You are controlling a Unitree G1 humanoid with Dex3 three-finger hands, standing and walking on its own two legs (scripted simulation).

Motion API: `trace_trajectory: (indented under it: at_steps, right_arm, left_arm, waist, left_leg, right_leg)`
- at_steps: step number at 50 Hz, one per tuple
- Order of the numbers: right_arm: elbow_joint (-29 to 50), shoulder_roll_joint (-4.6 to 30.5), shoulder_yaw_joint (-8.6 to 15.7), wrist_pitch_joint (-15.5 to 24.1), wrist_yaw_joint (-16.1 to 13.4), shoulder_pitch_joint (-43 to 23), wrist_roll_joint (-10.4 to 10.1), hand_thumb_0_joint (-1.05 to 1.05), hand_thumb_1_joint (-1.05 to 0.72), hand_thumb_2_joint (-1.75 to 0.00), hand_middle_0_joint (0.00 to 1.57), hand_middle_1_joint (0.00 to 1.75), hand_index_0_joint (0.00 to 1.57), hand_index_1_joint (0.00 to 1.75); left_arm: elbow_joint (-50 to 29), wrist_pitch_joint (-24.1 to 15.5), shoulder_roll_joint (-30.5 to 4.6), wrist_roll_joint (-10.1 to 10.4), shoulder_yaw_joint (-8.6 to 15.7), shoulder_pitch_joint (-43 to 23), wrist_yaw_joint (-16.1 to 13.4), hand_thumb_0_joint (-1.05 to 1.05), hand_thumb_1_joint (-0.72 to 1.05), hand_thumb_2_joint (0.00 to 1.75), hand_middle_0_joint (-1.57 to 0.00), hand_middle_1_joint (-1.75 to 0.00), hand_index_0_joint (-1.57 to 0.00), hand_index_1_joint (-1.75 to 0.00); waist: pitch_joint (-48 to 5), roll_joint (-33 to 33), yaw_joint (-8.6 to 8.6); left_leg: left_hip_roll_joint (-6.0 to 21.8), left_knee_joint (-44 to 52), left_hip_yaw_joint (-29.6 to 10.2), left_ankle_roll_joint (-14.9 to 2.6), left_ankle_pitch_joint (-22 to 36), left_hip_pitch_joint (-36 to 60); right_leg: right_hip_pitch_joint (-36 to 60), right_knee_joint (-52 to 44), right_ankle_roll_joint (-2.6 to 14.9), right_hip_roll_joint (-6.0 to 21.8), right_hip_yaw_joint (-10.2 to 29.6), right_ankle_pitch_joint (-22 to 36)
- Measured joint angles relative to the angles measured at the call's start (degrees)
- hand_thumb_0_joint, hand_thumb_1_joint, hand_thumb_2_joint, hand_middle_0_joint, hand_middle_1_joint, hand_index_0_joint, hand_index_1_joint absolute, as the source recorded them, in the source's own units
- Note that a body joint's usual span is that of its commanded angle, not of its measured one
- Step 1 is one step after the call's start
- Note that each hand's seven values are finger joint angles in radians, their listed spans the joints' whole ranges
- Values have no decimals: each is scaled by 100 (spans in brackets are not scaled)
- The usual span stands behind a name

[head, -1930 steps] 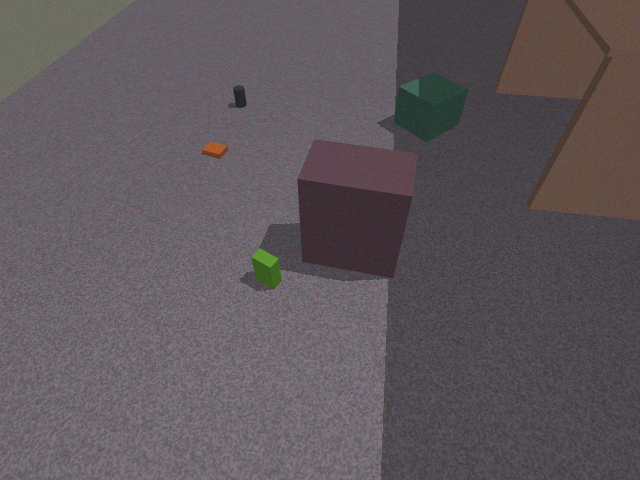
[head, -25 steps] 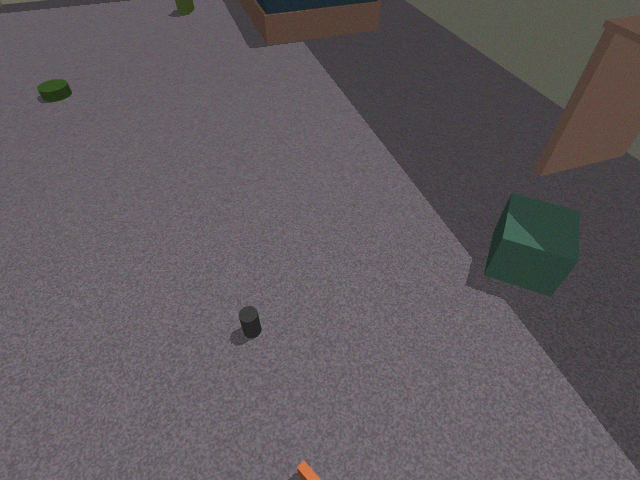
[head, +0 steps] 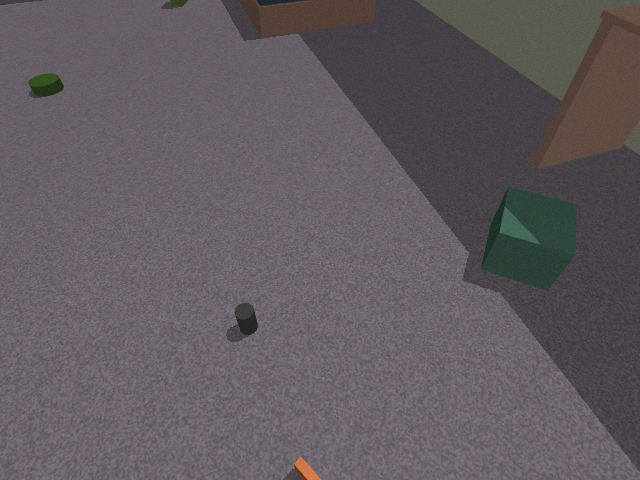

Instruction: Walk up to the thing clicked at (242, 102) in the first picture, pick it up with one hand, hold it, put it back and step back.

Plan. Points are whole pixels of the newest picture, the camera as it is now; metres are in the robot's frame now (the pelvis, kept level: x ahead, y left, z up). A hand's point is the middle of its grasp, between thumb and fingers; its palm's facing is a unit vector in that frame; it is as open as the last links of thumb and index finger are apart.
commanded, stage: walk up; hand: left
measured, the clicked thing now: (246, 319) +0.74 +0.28 -0.73
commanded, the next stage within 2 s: none
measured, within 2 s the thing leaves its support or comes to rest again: neither
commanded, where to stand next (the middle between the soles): +0.35 +0.04 m, yaw +0 degrees
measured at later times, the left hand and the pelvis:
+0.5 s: hand out of the picture +0.15 +0.33 -0.16, palm faces -0.06 -0.94 -0.35, open 7.4 cm; pelvis +0.12 +0.05 -0.01, yaw +0 degrees
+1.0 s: hand (159, 365) +0.34 +0.30 -0.17, palm faces -0.03 -0.93 -0.37, open 7.4 cm; pelvis +0.25 +0.03 -0.03, yaw -1 degrees
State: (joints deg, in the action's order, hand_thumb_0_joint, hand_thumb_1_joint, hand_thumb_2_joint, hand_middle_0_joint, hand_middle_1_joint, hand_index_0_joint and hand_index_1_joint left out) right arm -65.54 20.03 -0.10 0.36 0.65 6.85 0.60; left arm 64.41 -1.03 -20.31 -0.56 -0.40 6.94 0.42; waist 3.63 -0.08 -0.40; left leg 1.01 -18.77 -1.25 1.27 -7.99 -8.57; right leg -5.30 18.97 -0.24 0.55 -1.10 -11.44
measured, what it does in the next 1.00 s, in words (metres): walks ahead: right foot, then left foot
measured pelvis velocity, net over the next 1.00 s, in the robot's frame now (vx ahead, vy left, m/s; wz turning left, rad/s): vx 0.25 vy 0.03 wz -0.01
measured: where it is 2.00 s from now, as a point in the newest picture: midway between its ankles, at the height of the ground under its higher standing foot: (318, 475)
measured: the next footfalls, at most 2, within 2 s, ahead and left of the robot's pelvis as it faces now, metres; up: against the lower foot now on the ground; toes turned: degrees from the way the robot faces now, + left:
right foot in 0.66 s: +0.30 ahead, -0.10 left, +0.00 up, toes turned -2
left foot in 0.96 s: +0.35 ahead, +0.16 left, +0.00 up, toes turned +1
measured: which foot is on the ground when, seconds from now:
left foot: down 0.00-0.68, up 0.70-0.94, down 0.96-1.00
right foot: down 0.00-0.28, up 0.30-0.64, down 0.66-1.00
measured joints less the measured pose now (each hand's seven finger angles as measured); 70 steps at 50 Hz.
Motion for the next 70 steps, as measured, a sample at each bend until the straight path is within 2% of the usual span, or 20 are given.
trace_trajectory:
  at_steps: [3, 5, 8, 12, 14, 15, 17, 20, 26, 31, 33, 35, 38, 40, 45, 48, 50, 53, 58, 70]
  right_arm:
    - [204, 30, 141, 4, 125, 150, 79, 1, -90, -90, 20, 30, 20, 30]
    - [346, 99, 225, -26, 179, 290, 129, 1, -90, -90, 20, 30, 20, 30]
    - [479, 250, 339, -30, 219, 367, 175, 1, -90, -90, 20, 30, 20, 30]
    - [710, 377, 475, 48, 305, 484, 174, 1, -90, -90, 20, 30, 20, 30]
    - [843, 381, 542, 154, 303, 528, 194, 1, -90, -90, 20, 30, 20, 30]
    - [915, 358, 578, 213, 279, 534, 222, 1, -90, -90, 20, 30, 20, 30]
    - [1055, 303, 587, 284, 257, 609, 202, 1, -90, -90, 20, 30, 20, 30]
    - [1196, 214, 496, 270, 229, 784, 130, 1, -90, -90, 20, 30, 20, 30]
    - [1405, 195, 394, 299, 225, 1095, 104, 1, -90, -90, 20, 30, 20, 30]
    - [1535, 316, 393, 257, 252, 1292, 80, 1, -90, -90, 21, 30, 20, 30]
    - [1585, 355, 384, 208, 244, 1380, 62, 1, -90, -90, 21, 30, 20, 30]
    - [1574, 376, 367, 136, 169, 1353, 24, 1, -90, -90, 21, 30, 20, 30]
    - [1545, 346, 309, 37, 70, 1174, -20, 1, -90, -90, 20, 30, 20, 30]
    - [1574, 354, 286, 39, 54, 1065, -60, 1, -90, -90, 20, 30, 20, 30]
    - [1641, 294, 269, 79, 58, 850, -35, 1, -90, -90, 20, 30, 20, 30]
    - [1576, 280, 283, 120, 22, 770, -6, 1, -90, -90, 20, 30, 20, 30]
    - [1459, 212, 279, 98, -12, 656, 24, 1, -90, -90, 20, 30, 20, 30]
    - [1352, 142, 179, 57, -6, 491, 1, 1, -90, -90, 20, 30, 20, 30]
    - [1200, 92, 98, 13, -32, 127, -84, 1, -90, -90, 20, 30, 20, 30]
    - [639, 83, 27, -33, 13, -513, -110, 1, -90, -90, 20, 30, 20, 30]
  left_arm:
    - [-174, -44, 6, -78, 166, 154, 107, 1, 90, 90, -20, -30, -20, -30]
    - [-344, -125, -7, -126, 275, 336, 145, 1, 90, 90, -21, -30, -20, -30]
    - [-551, -227, -48, -152, 392, 580, 136, 1, 90, 90, -21, -30, -21, -30]
    - [-643, -139, -228, -190, 462, 901, 181, 1, 90, 90, -21, -30, -21, -30]
    - [-703, -73, -366, -169, 481, 1022, 193, 1, 90, 90, -21, -30, -20, -30]
    - [-720, -37, -416, -150, 492, 1063, 182, 1, 90, 90, -21, -30, -20, -30]
    - [-695, 39, -454, -112, 479, 1082, 144, 1, 90, 90, -20, -30, -20, -30]
    - [-772, 21, -503, -45, 419, 1073, 151, 1, 91, 90, -20, -30, -20, -30]
    - [-1023, -36, -470, -81, 390, 1042, 310, 1, 91, 90, -20, -30, -20, -30]
    - [-1175, -71, -387, -116, 425, 954, 397, 1, 90, 90, -20, -30, -20, -30]
    - [-1259, -154, -397, -118, 449, 965, 381, 1, 90, 90, -20, -30, -20, -30]
    - [-1348, -251, -343, -129, 478, 890, 276, 1, 90, 90, -20, -30, -20, -30]
    - [-1528, -297, -232, -34, 392, 792, 187, 1, 90, 90, -20, -30, -20, -30]
    - [-1619, -298, -150, -1, 318, 784, 134, 1, 90, 90, -20, -30, -20, -30]
    - [-1716, -227, -150, -56, 192, 777, 47, 1, 90, 90, -21, -30, -20, -30]
    - [-1677, -120, -205, 0, 146, 686, 7, 1, 90, 90, -21, -30, -21, -30]
    - [-1555, 4, -222, 65, 148, 545, -30, 1, 90, 90, -21, -30, -20, -30]
    - [-1351, 111, -239, 87, 142, 406, -51, 1, 90, 90, -21, -30, -20, -30]
    - [-1023, 62, -229, 76, 100, 264, -30, 1, 90, 90, -20, -30, -20, -30]
    - [-369, 45, -139, 61, 17, -32, -14, 1, 90, 90, -20, -30, -20, -30]
  waist:
    - [-105, 17, 18]
    - [-191, 50, 42]
    - [-101, 108, 159]
    - [-18, 124, 184]
    - [64, -29, 168]
    - [120, -152, 171]
    - [137, -251, 84]
    - [144, -325, 33]
    - [174, -256, -48]
    - [150, -59, -122]
    - [89, 21, -131]
    - [133, 206, -99]
    - [224, 253, 17]
    - [255, 303, 60]
    - [284, 220, 106]
    - [313, 104, 96]
    - [353, -75, 118]
    - [321, -145, 97]
    - [320, -132, 104]
    - [213, 24, 145]
  left_leg:
    - [-18, -546, -25, -189, -903, -168]
    - [-13, -1219, -3, -259, -1428, -448]
    - [50, -2174, 26, -239, -1463, -947]
    - [263, -1767, 102, -228, -1251, -1083]
    - [200, -1330, 226, -175, -443, -908]
    - [114, -1420, 335, -170, -336, -876]
    - [34, -1548, 405, -225, -561, -819]
    - [1, -1251, 467, -300, -632, -497]
    - [-8, -710, 568, -299, -691, 116]
    - [41, -916, 596, -182, -1144, 374]
    - [110, -1320, 561, -115, -1511, 348]
    - [237, -2301, 365, -200, -1858, 39]
    - [-47, -3890, 47, -282, -2233, -684]
    - [-94, -4227, -11, -293, -2113, -1068]
    - [77, -2998, 124, -173, -1637, -1374]
    - [61, -1872, 187, -185, -661, -1121]
    - [-29, -1994, 268, -157, -738, -1127]
    - [24, -2134, 242, -164, -907, -1178]
    - [105, -2033, 214, -110, -898, -1108]
    - [93, -1150, 275, -75, -433, -607]
  right_leg:
    - [-75, 338, 135, -18, 4, -656]
    - [-33, 326, 212, -39, -21, -670]
    - [160, 137, 162, -38, -37, -264]
    - [376, 249, 5, -3, -92, -587]
    - [237, 890, -12, 153, -44, -1017]
    - [6, 1548, 92, 238, 84, -1220]
    - [-587, 2957, 245, 45, 438, -1605]
    - [-1319, 3942, 297, -94, 493, -1429]
    - [-1942, 2918, 82, 221, 213, -845]
    - [-1768, 1858, 123, 343, 47, -274]
    - [-1465, 1467, 157, 259, -34, -123]
    - [-1406, 1638, 99, 113, -140, -13]
    - [-1315, 1768, 140, 111, -137, -281]
    - [-1175, 1605, 143, 101, -143, -283]
    - [-1066, 1535, 108, 108, -138, -400]
    - [-1193, 2026, 3, 180, -133, -750]
    - [-1260, 2286, 6, 269, -29, -933]
    - [-1176, 2285, 169, 116, 77, -1253]
    - [-989, 1900, -69, 45, 51, -872]
    - [-575, 1148, -60, 48, 91, -466]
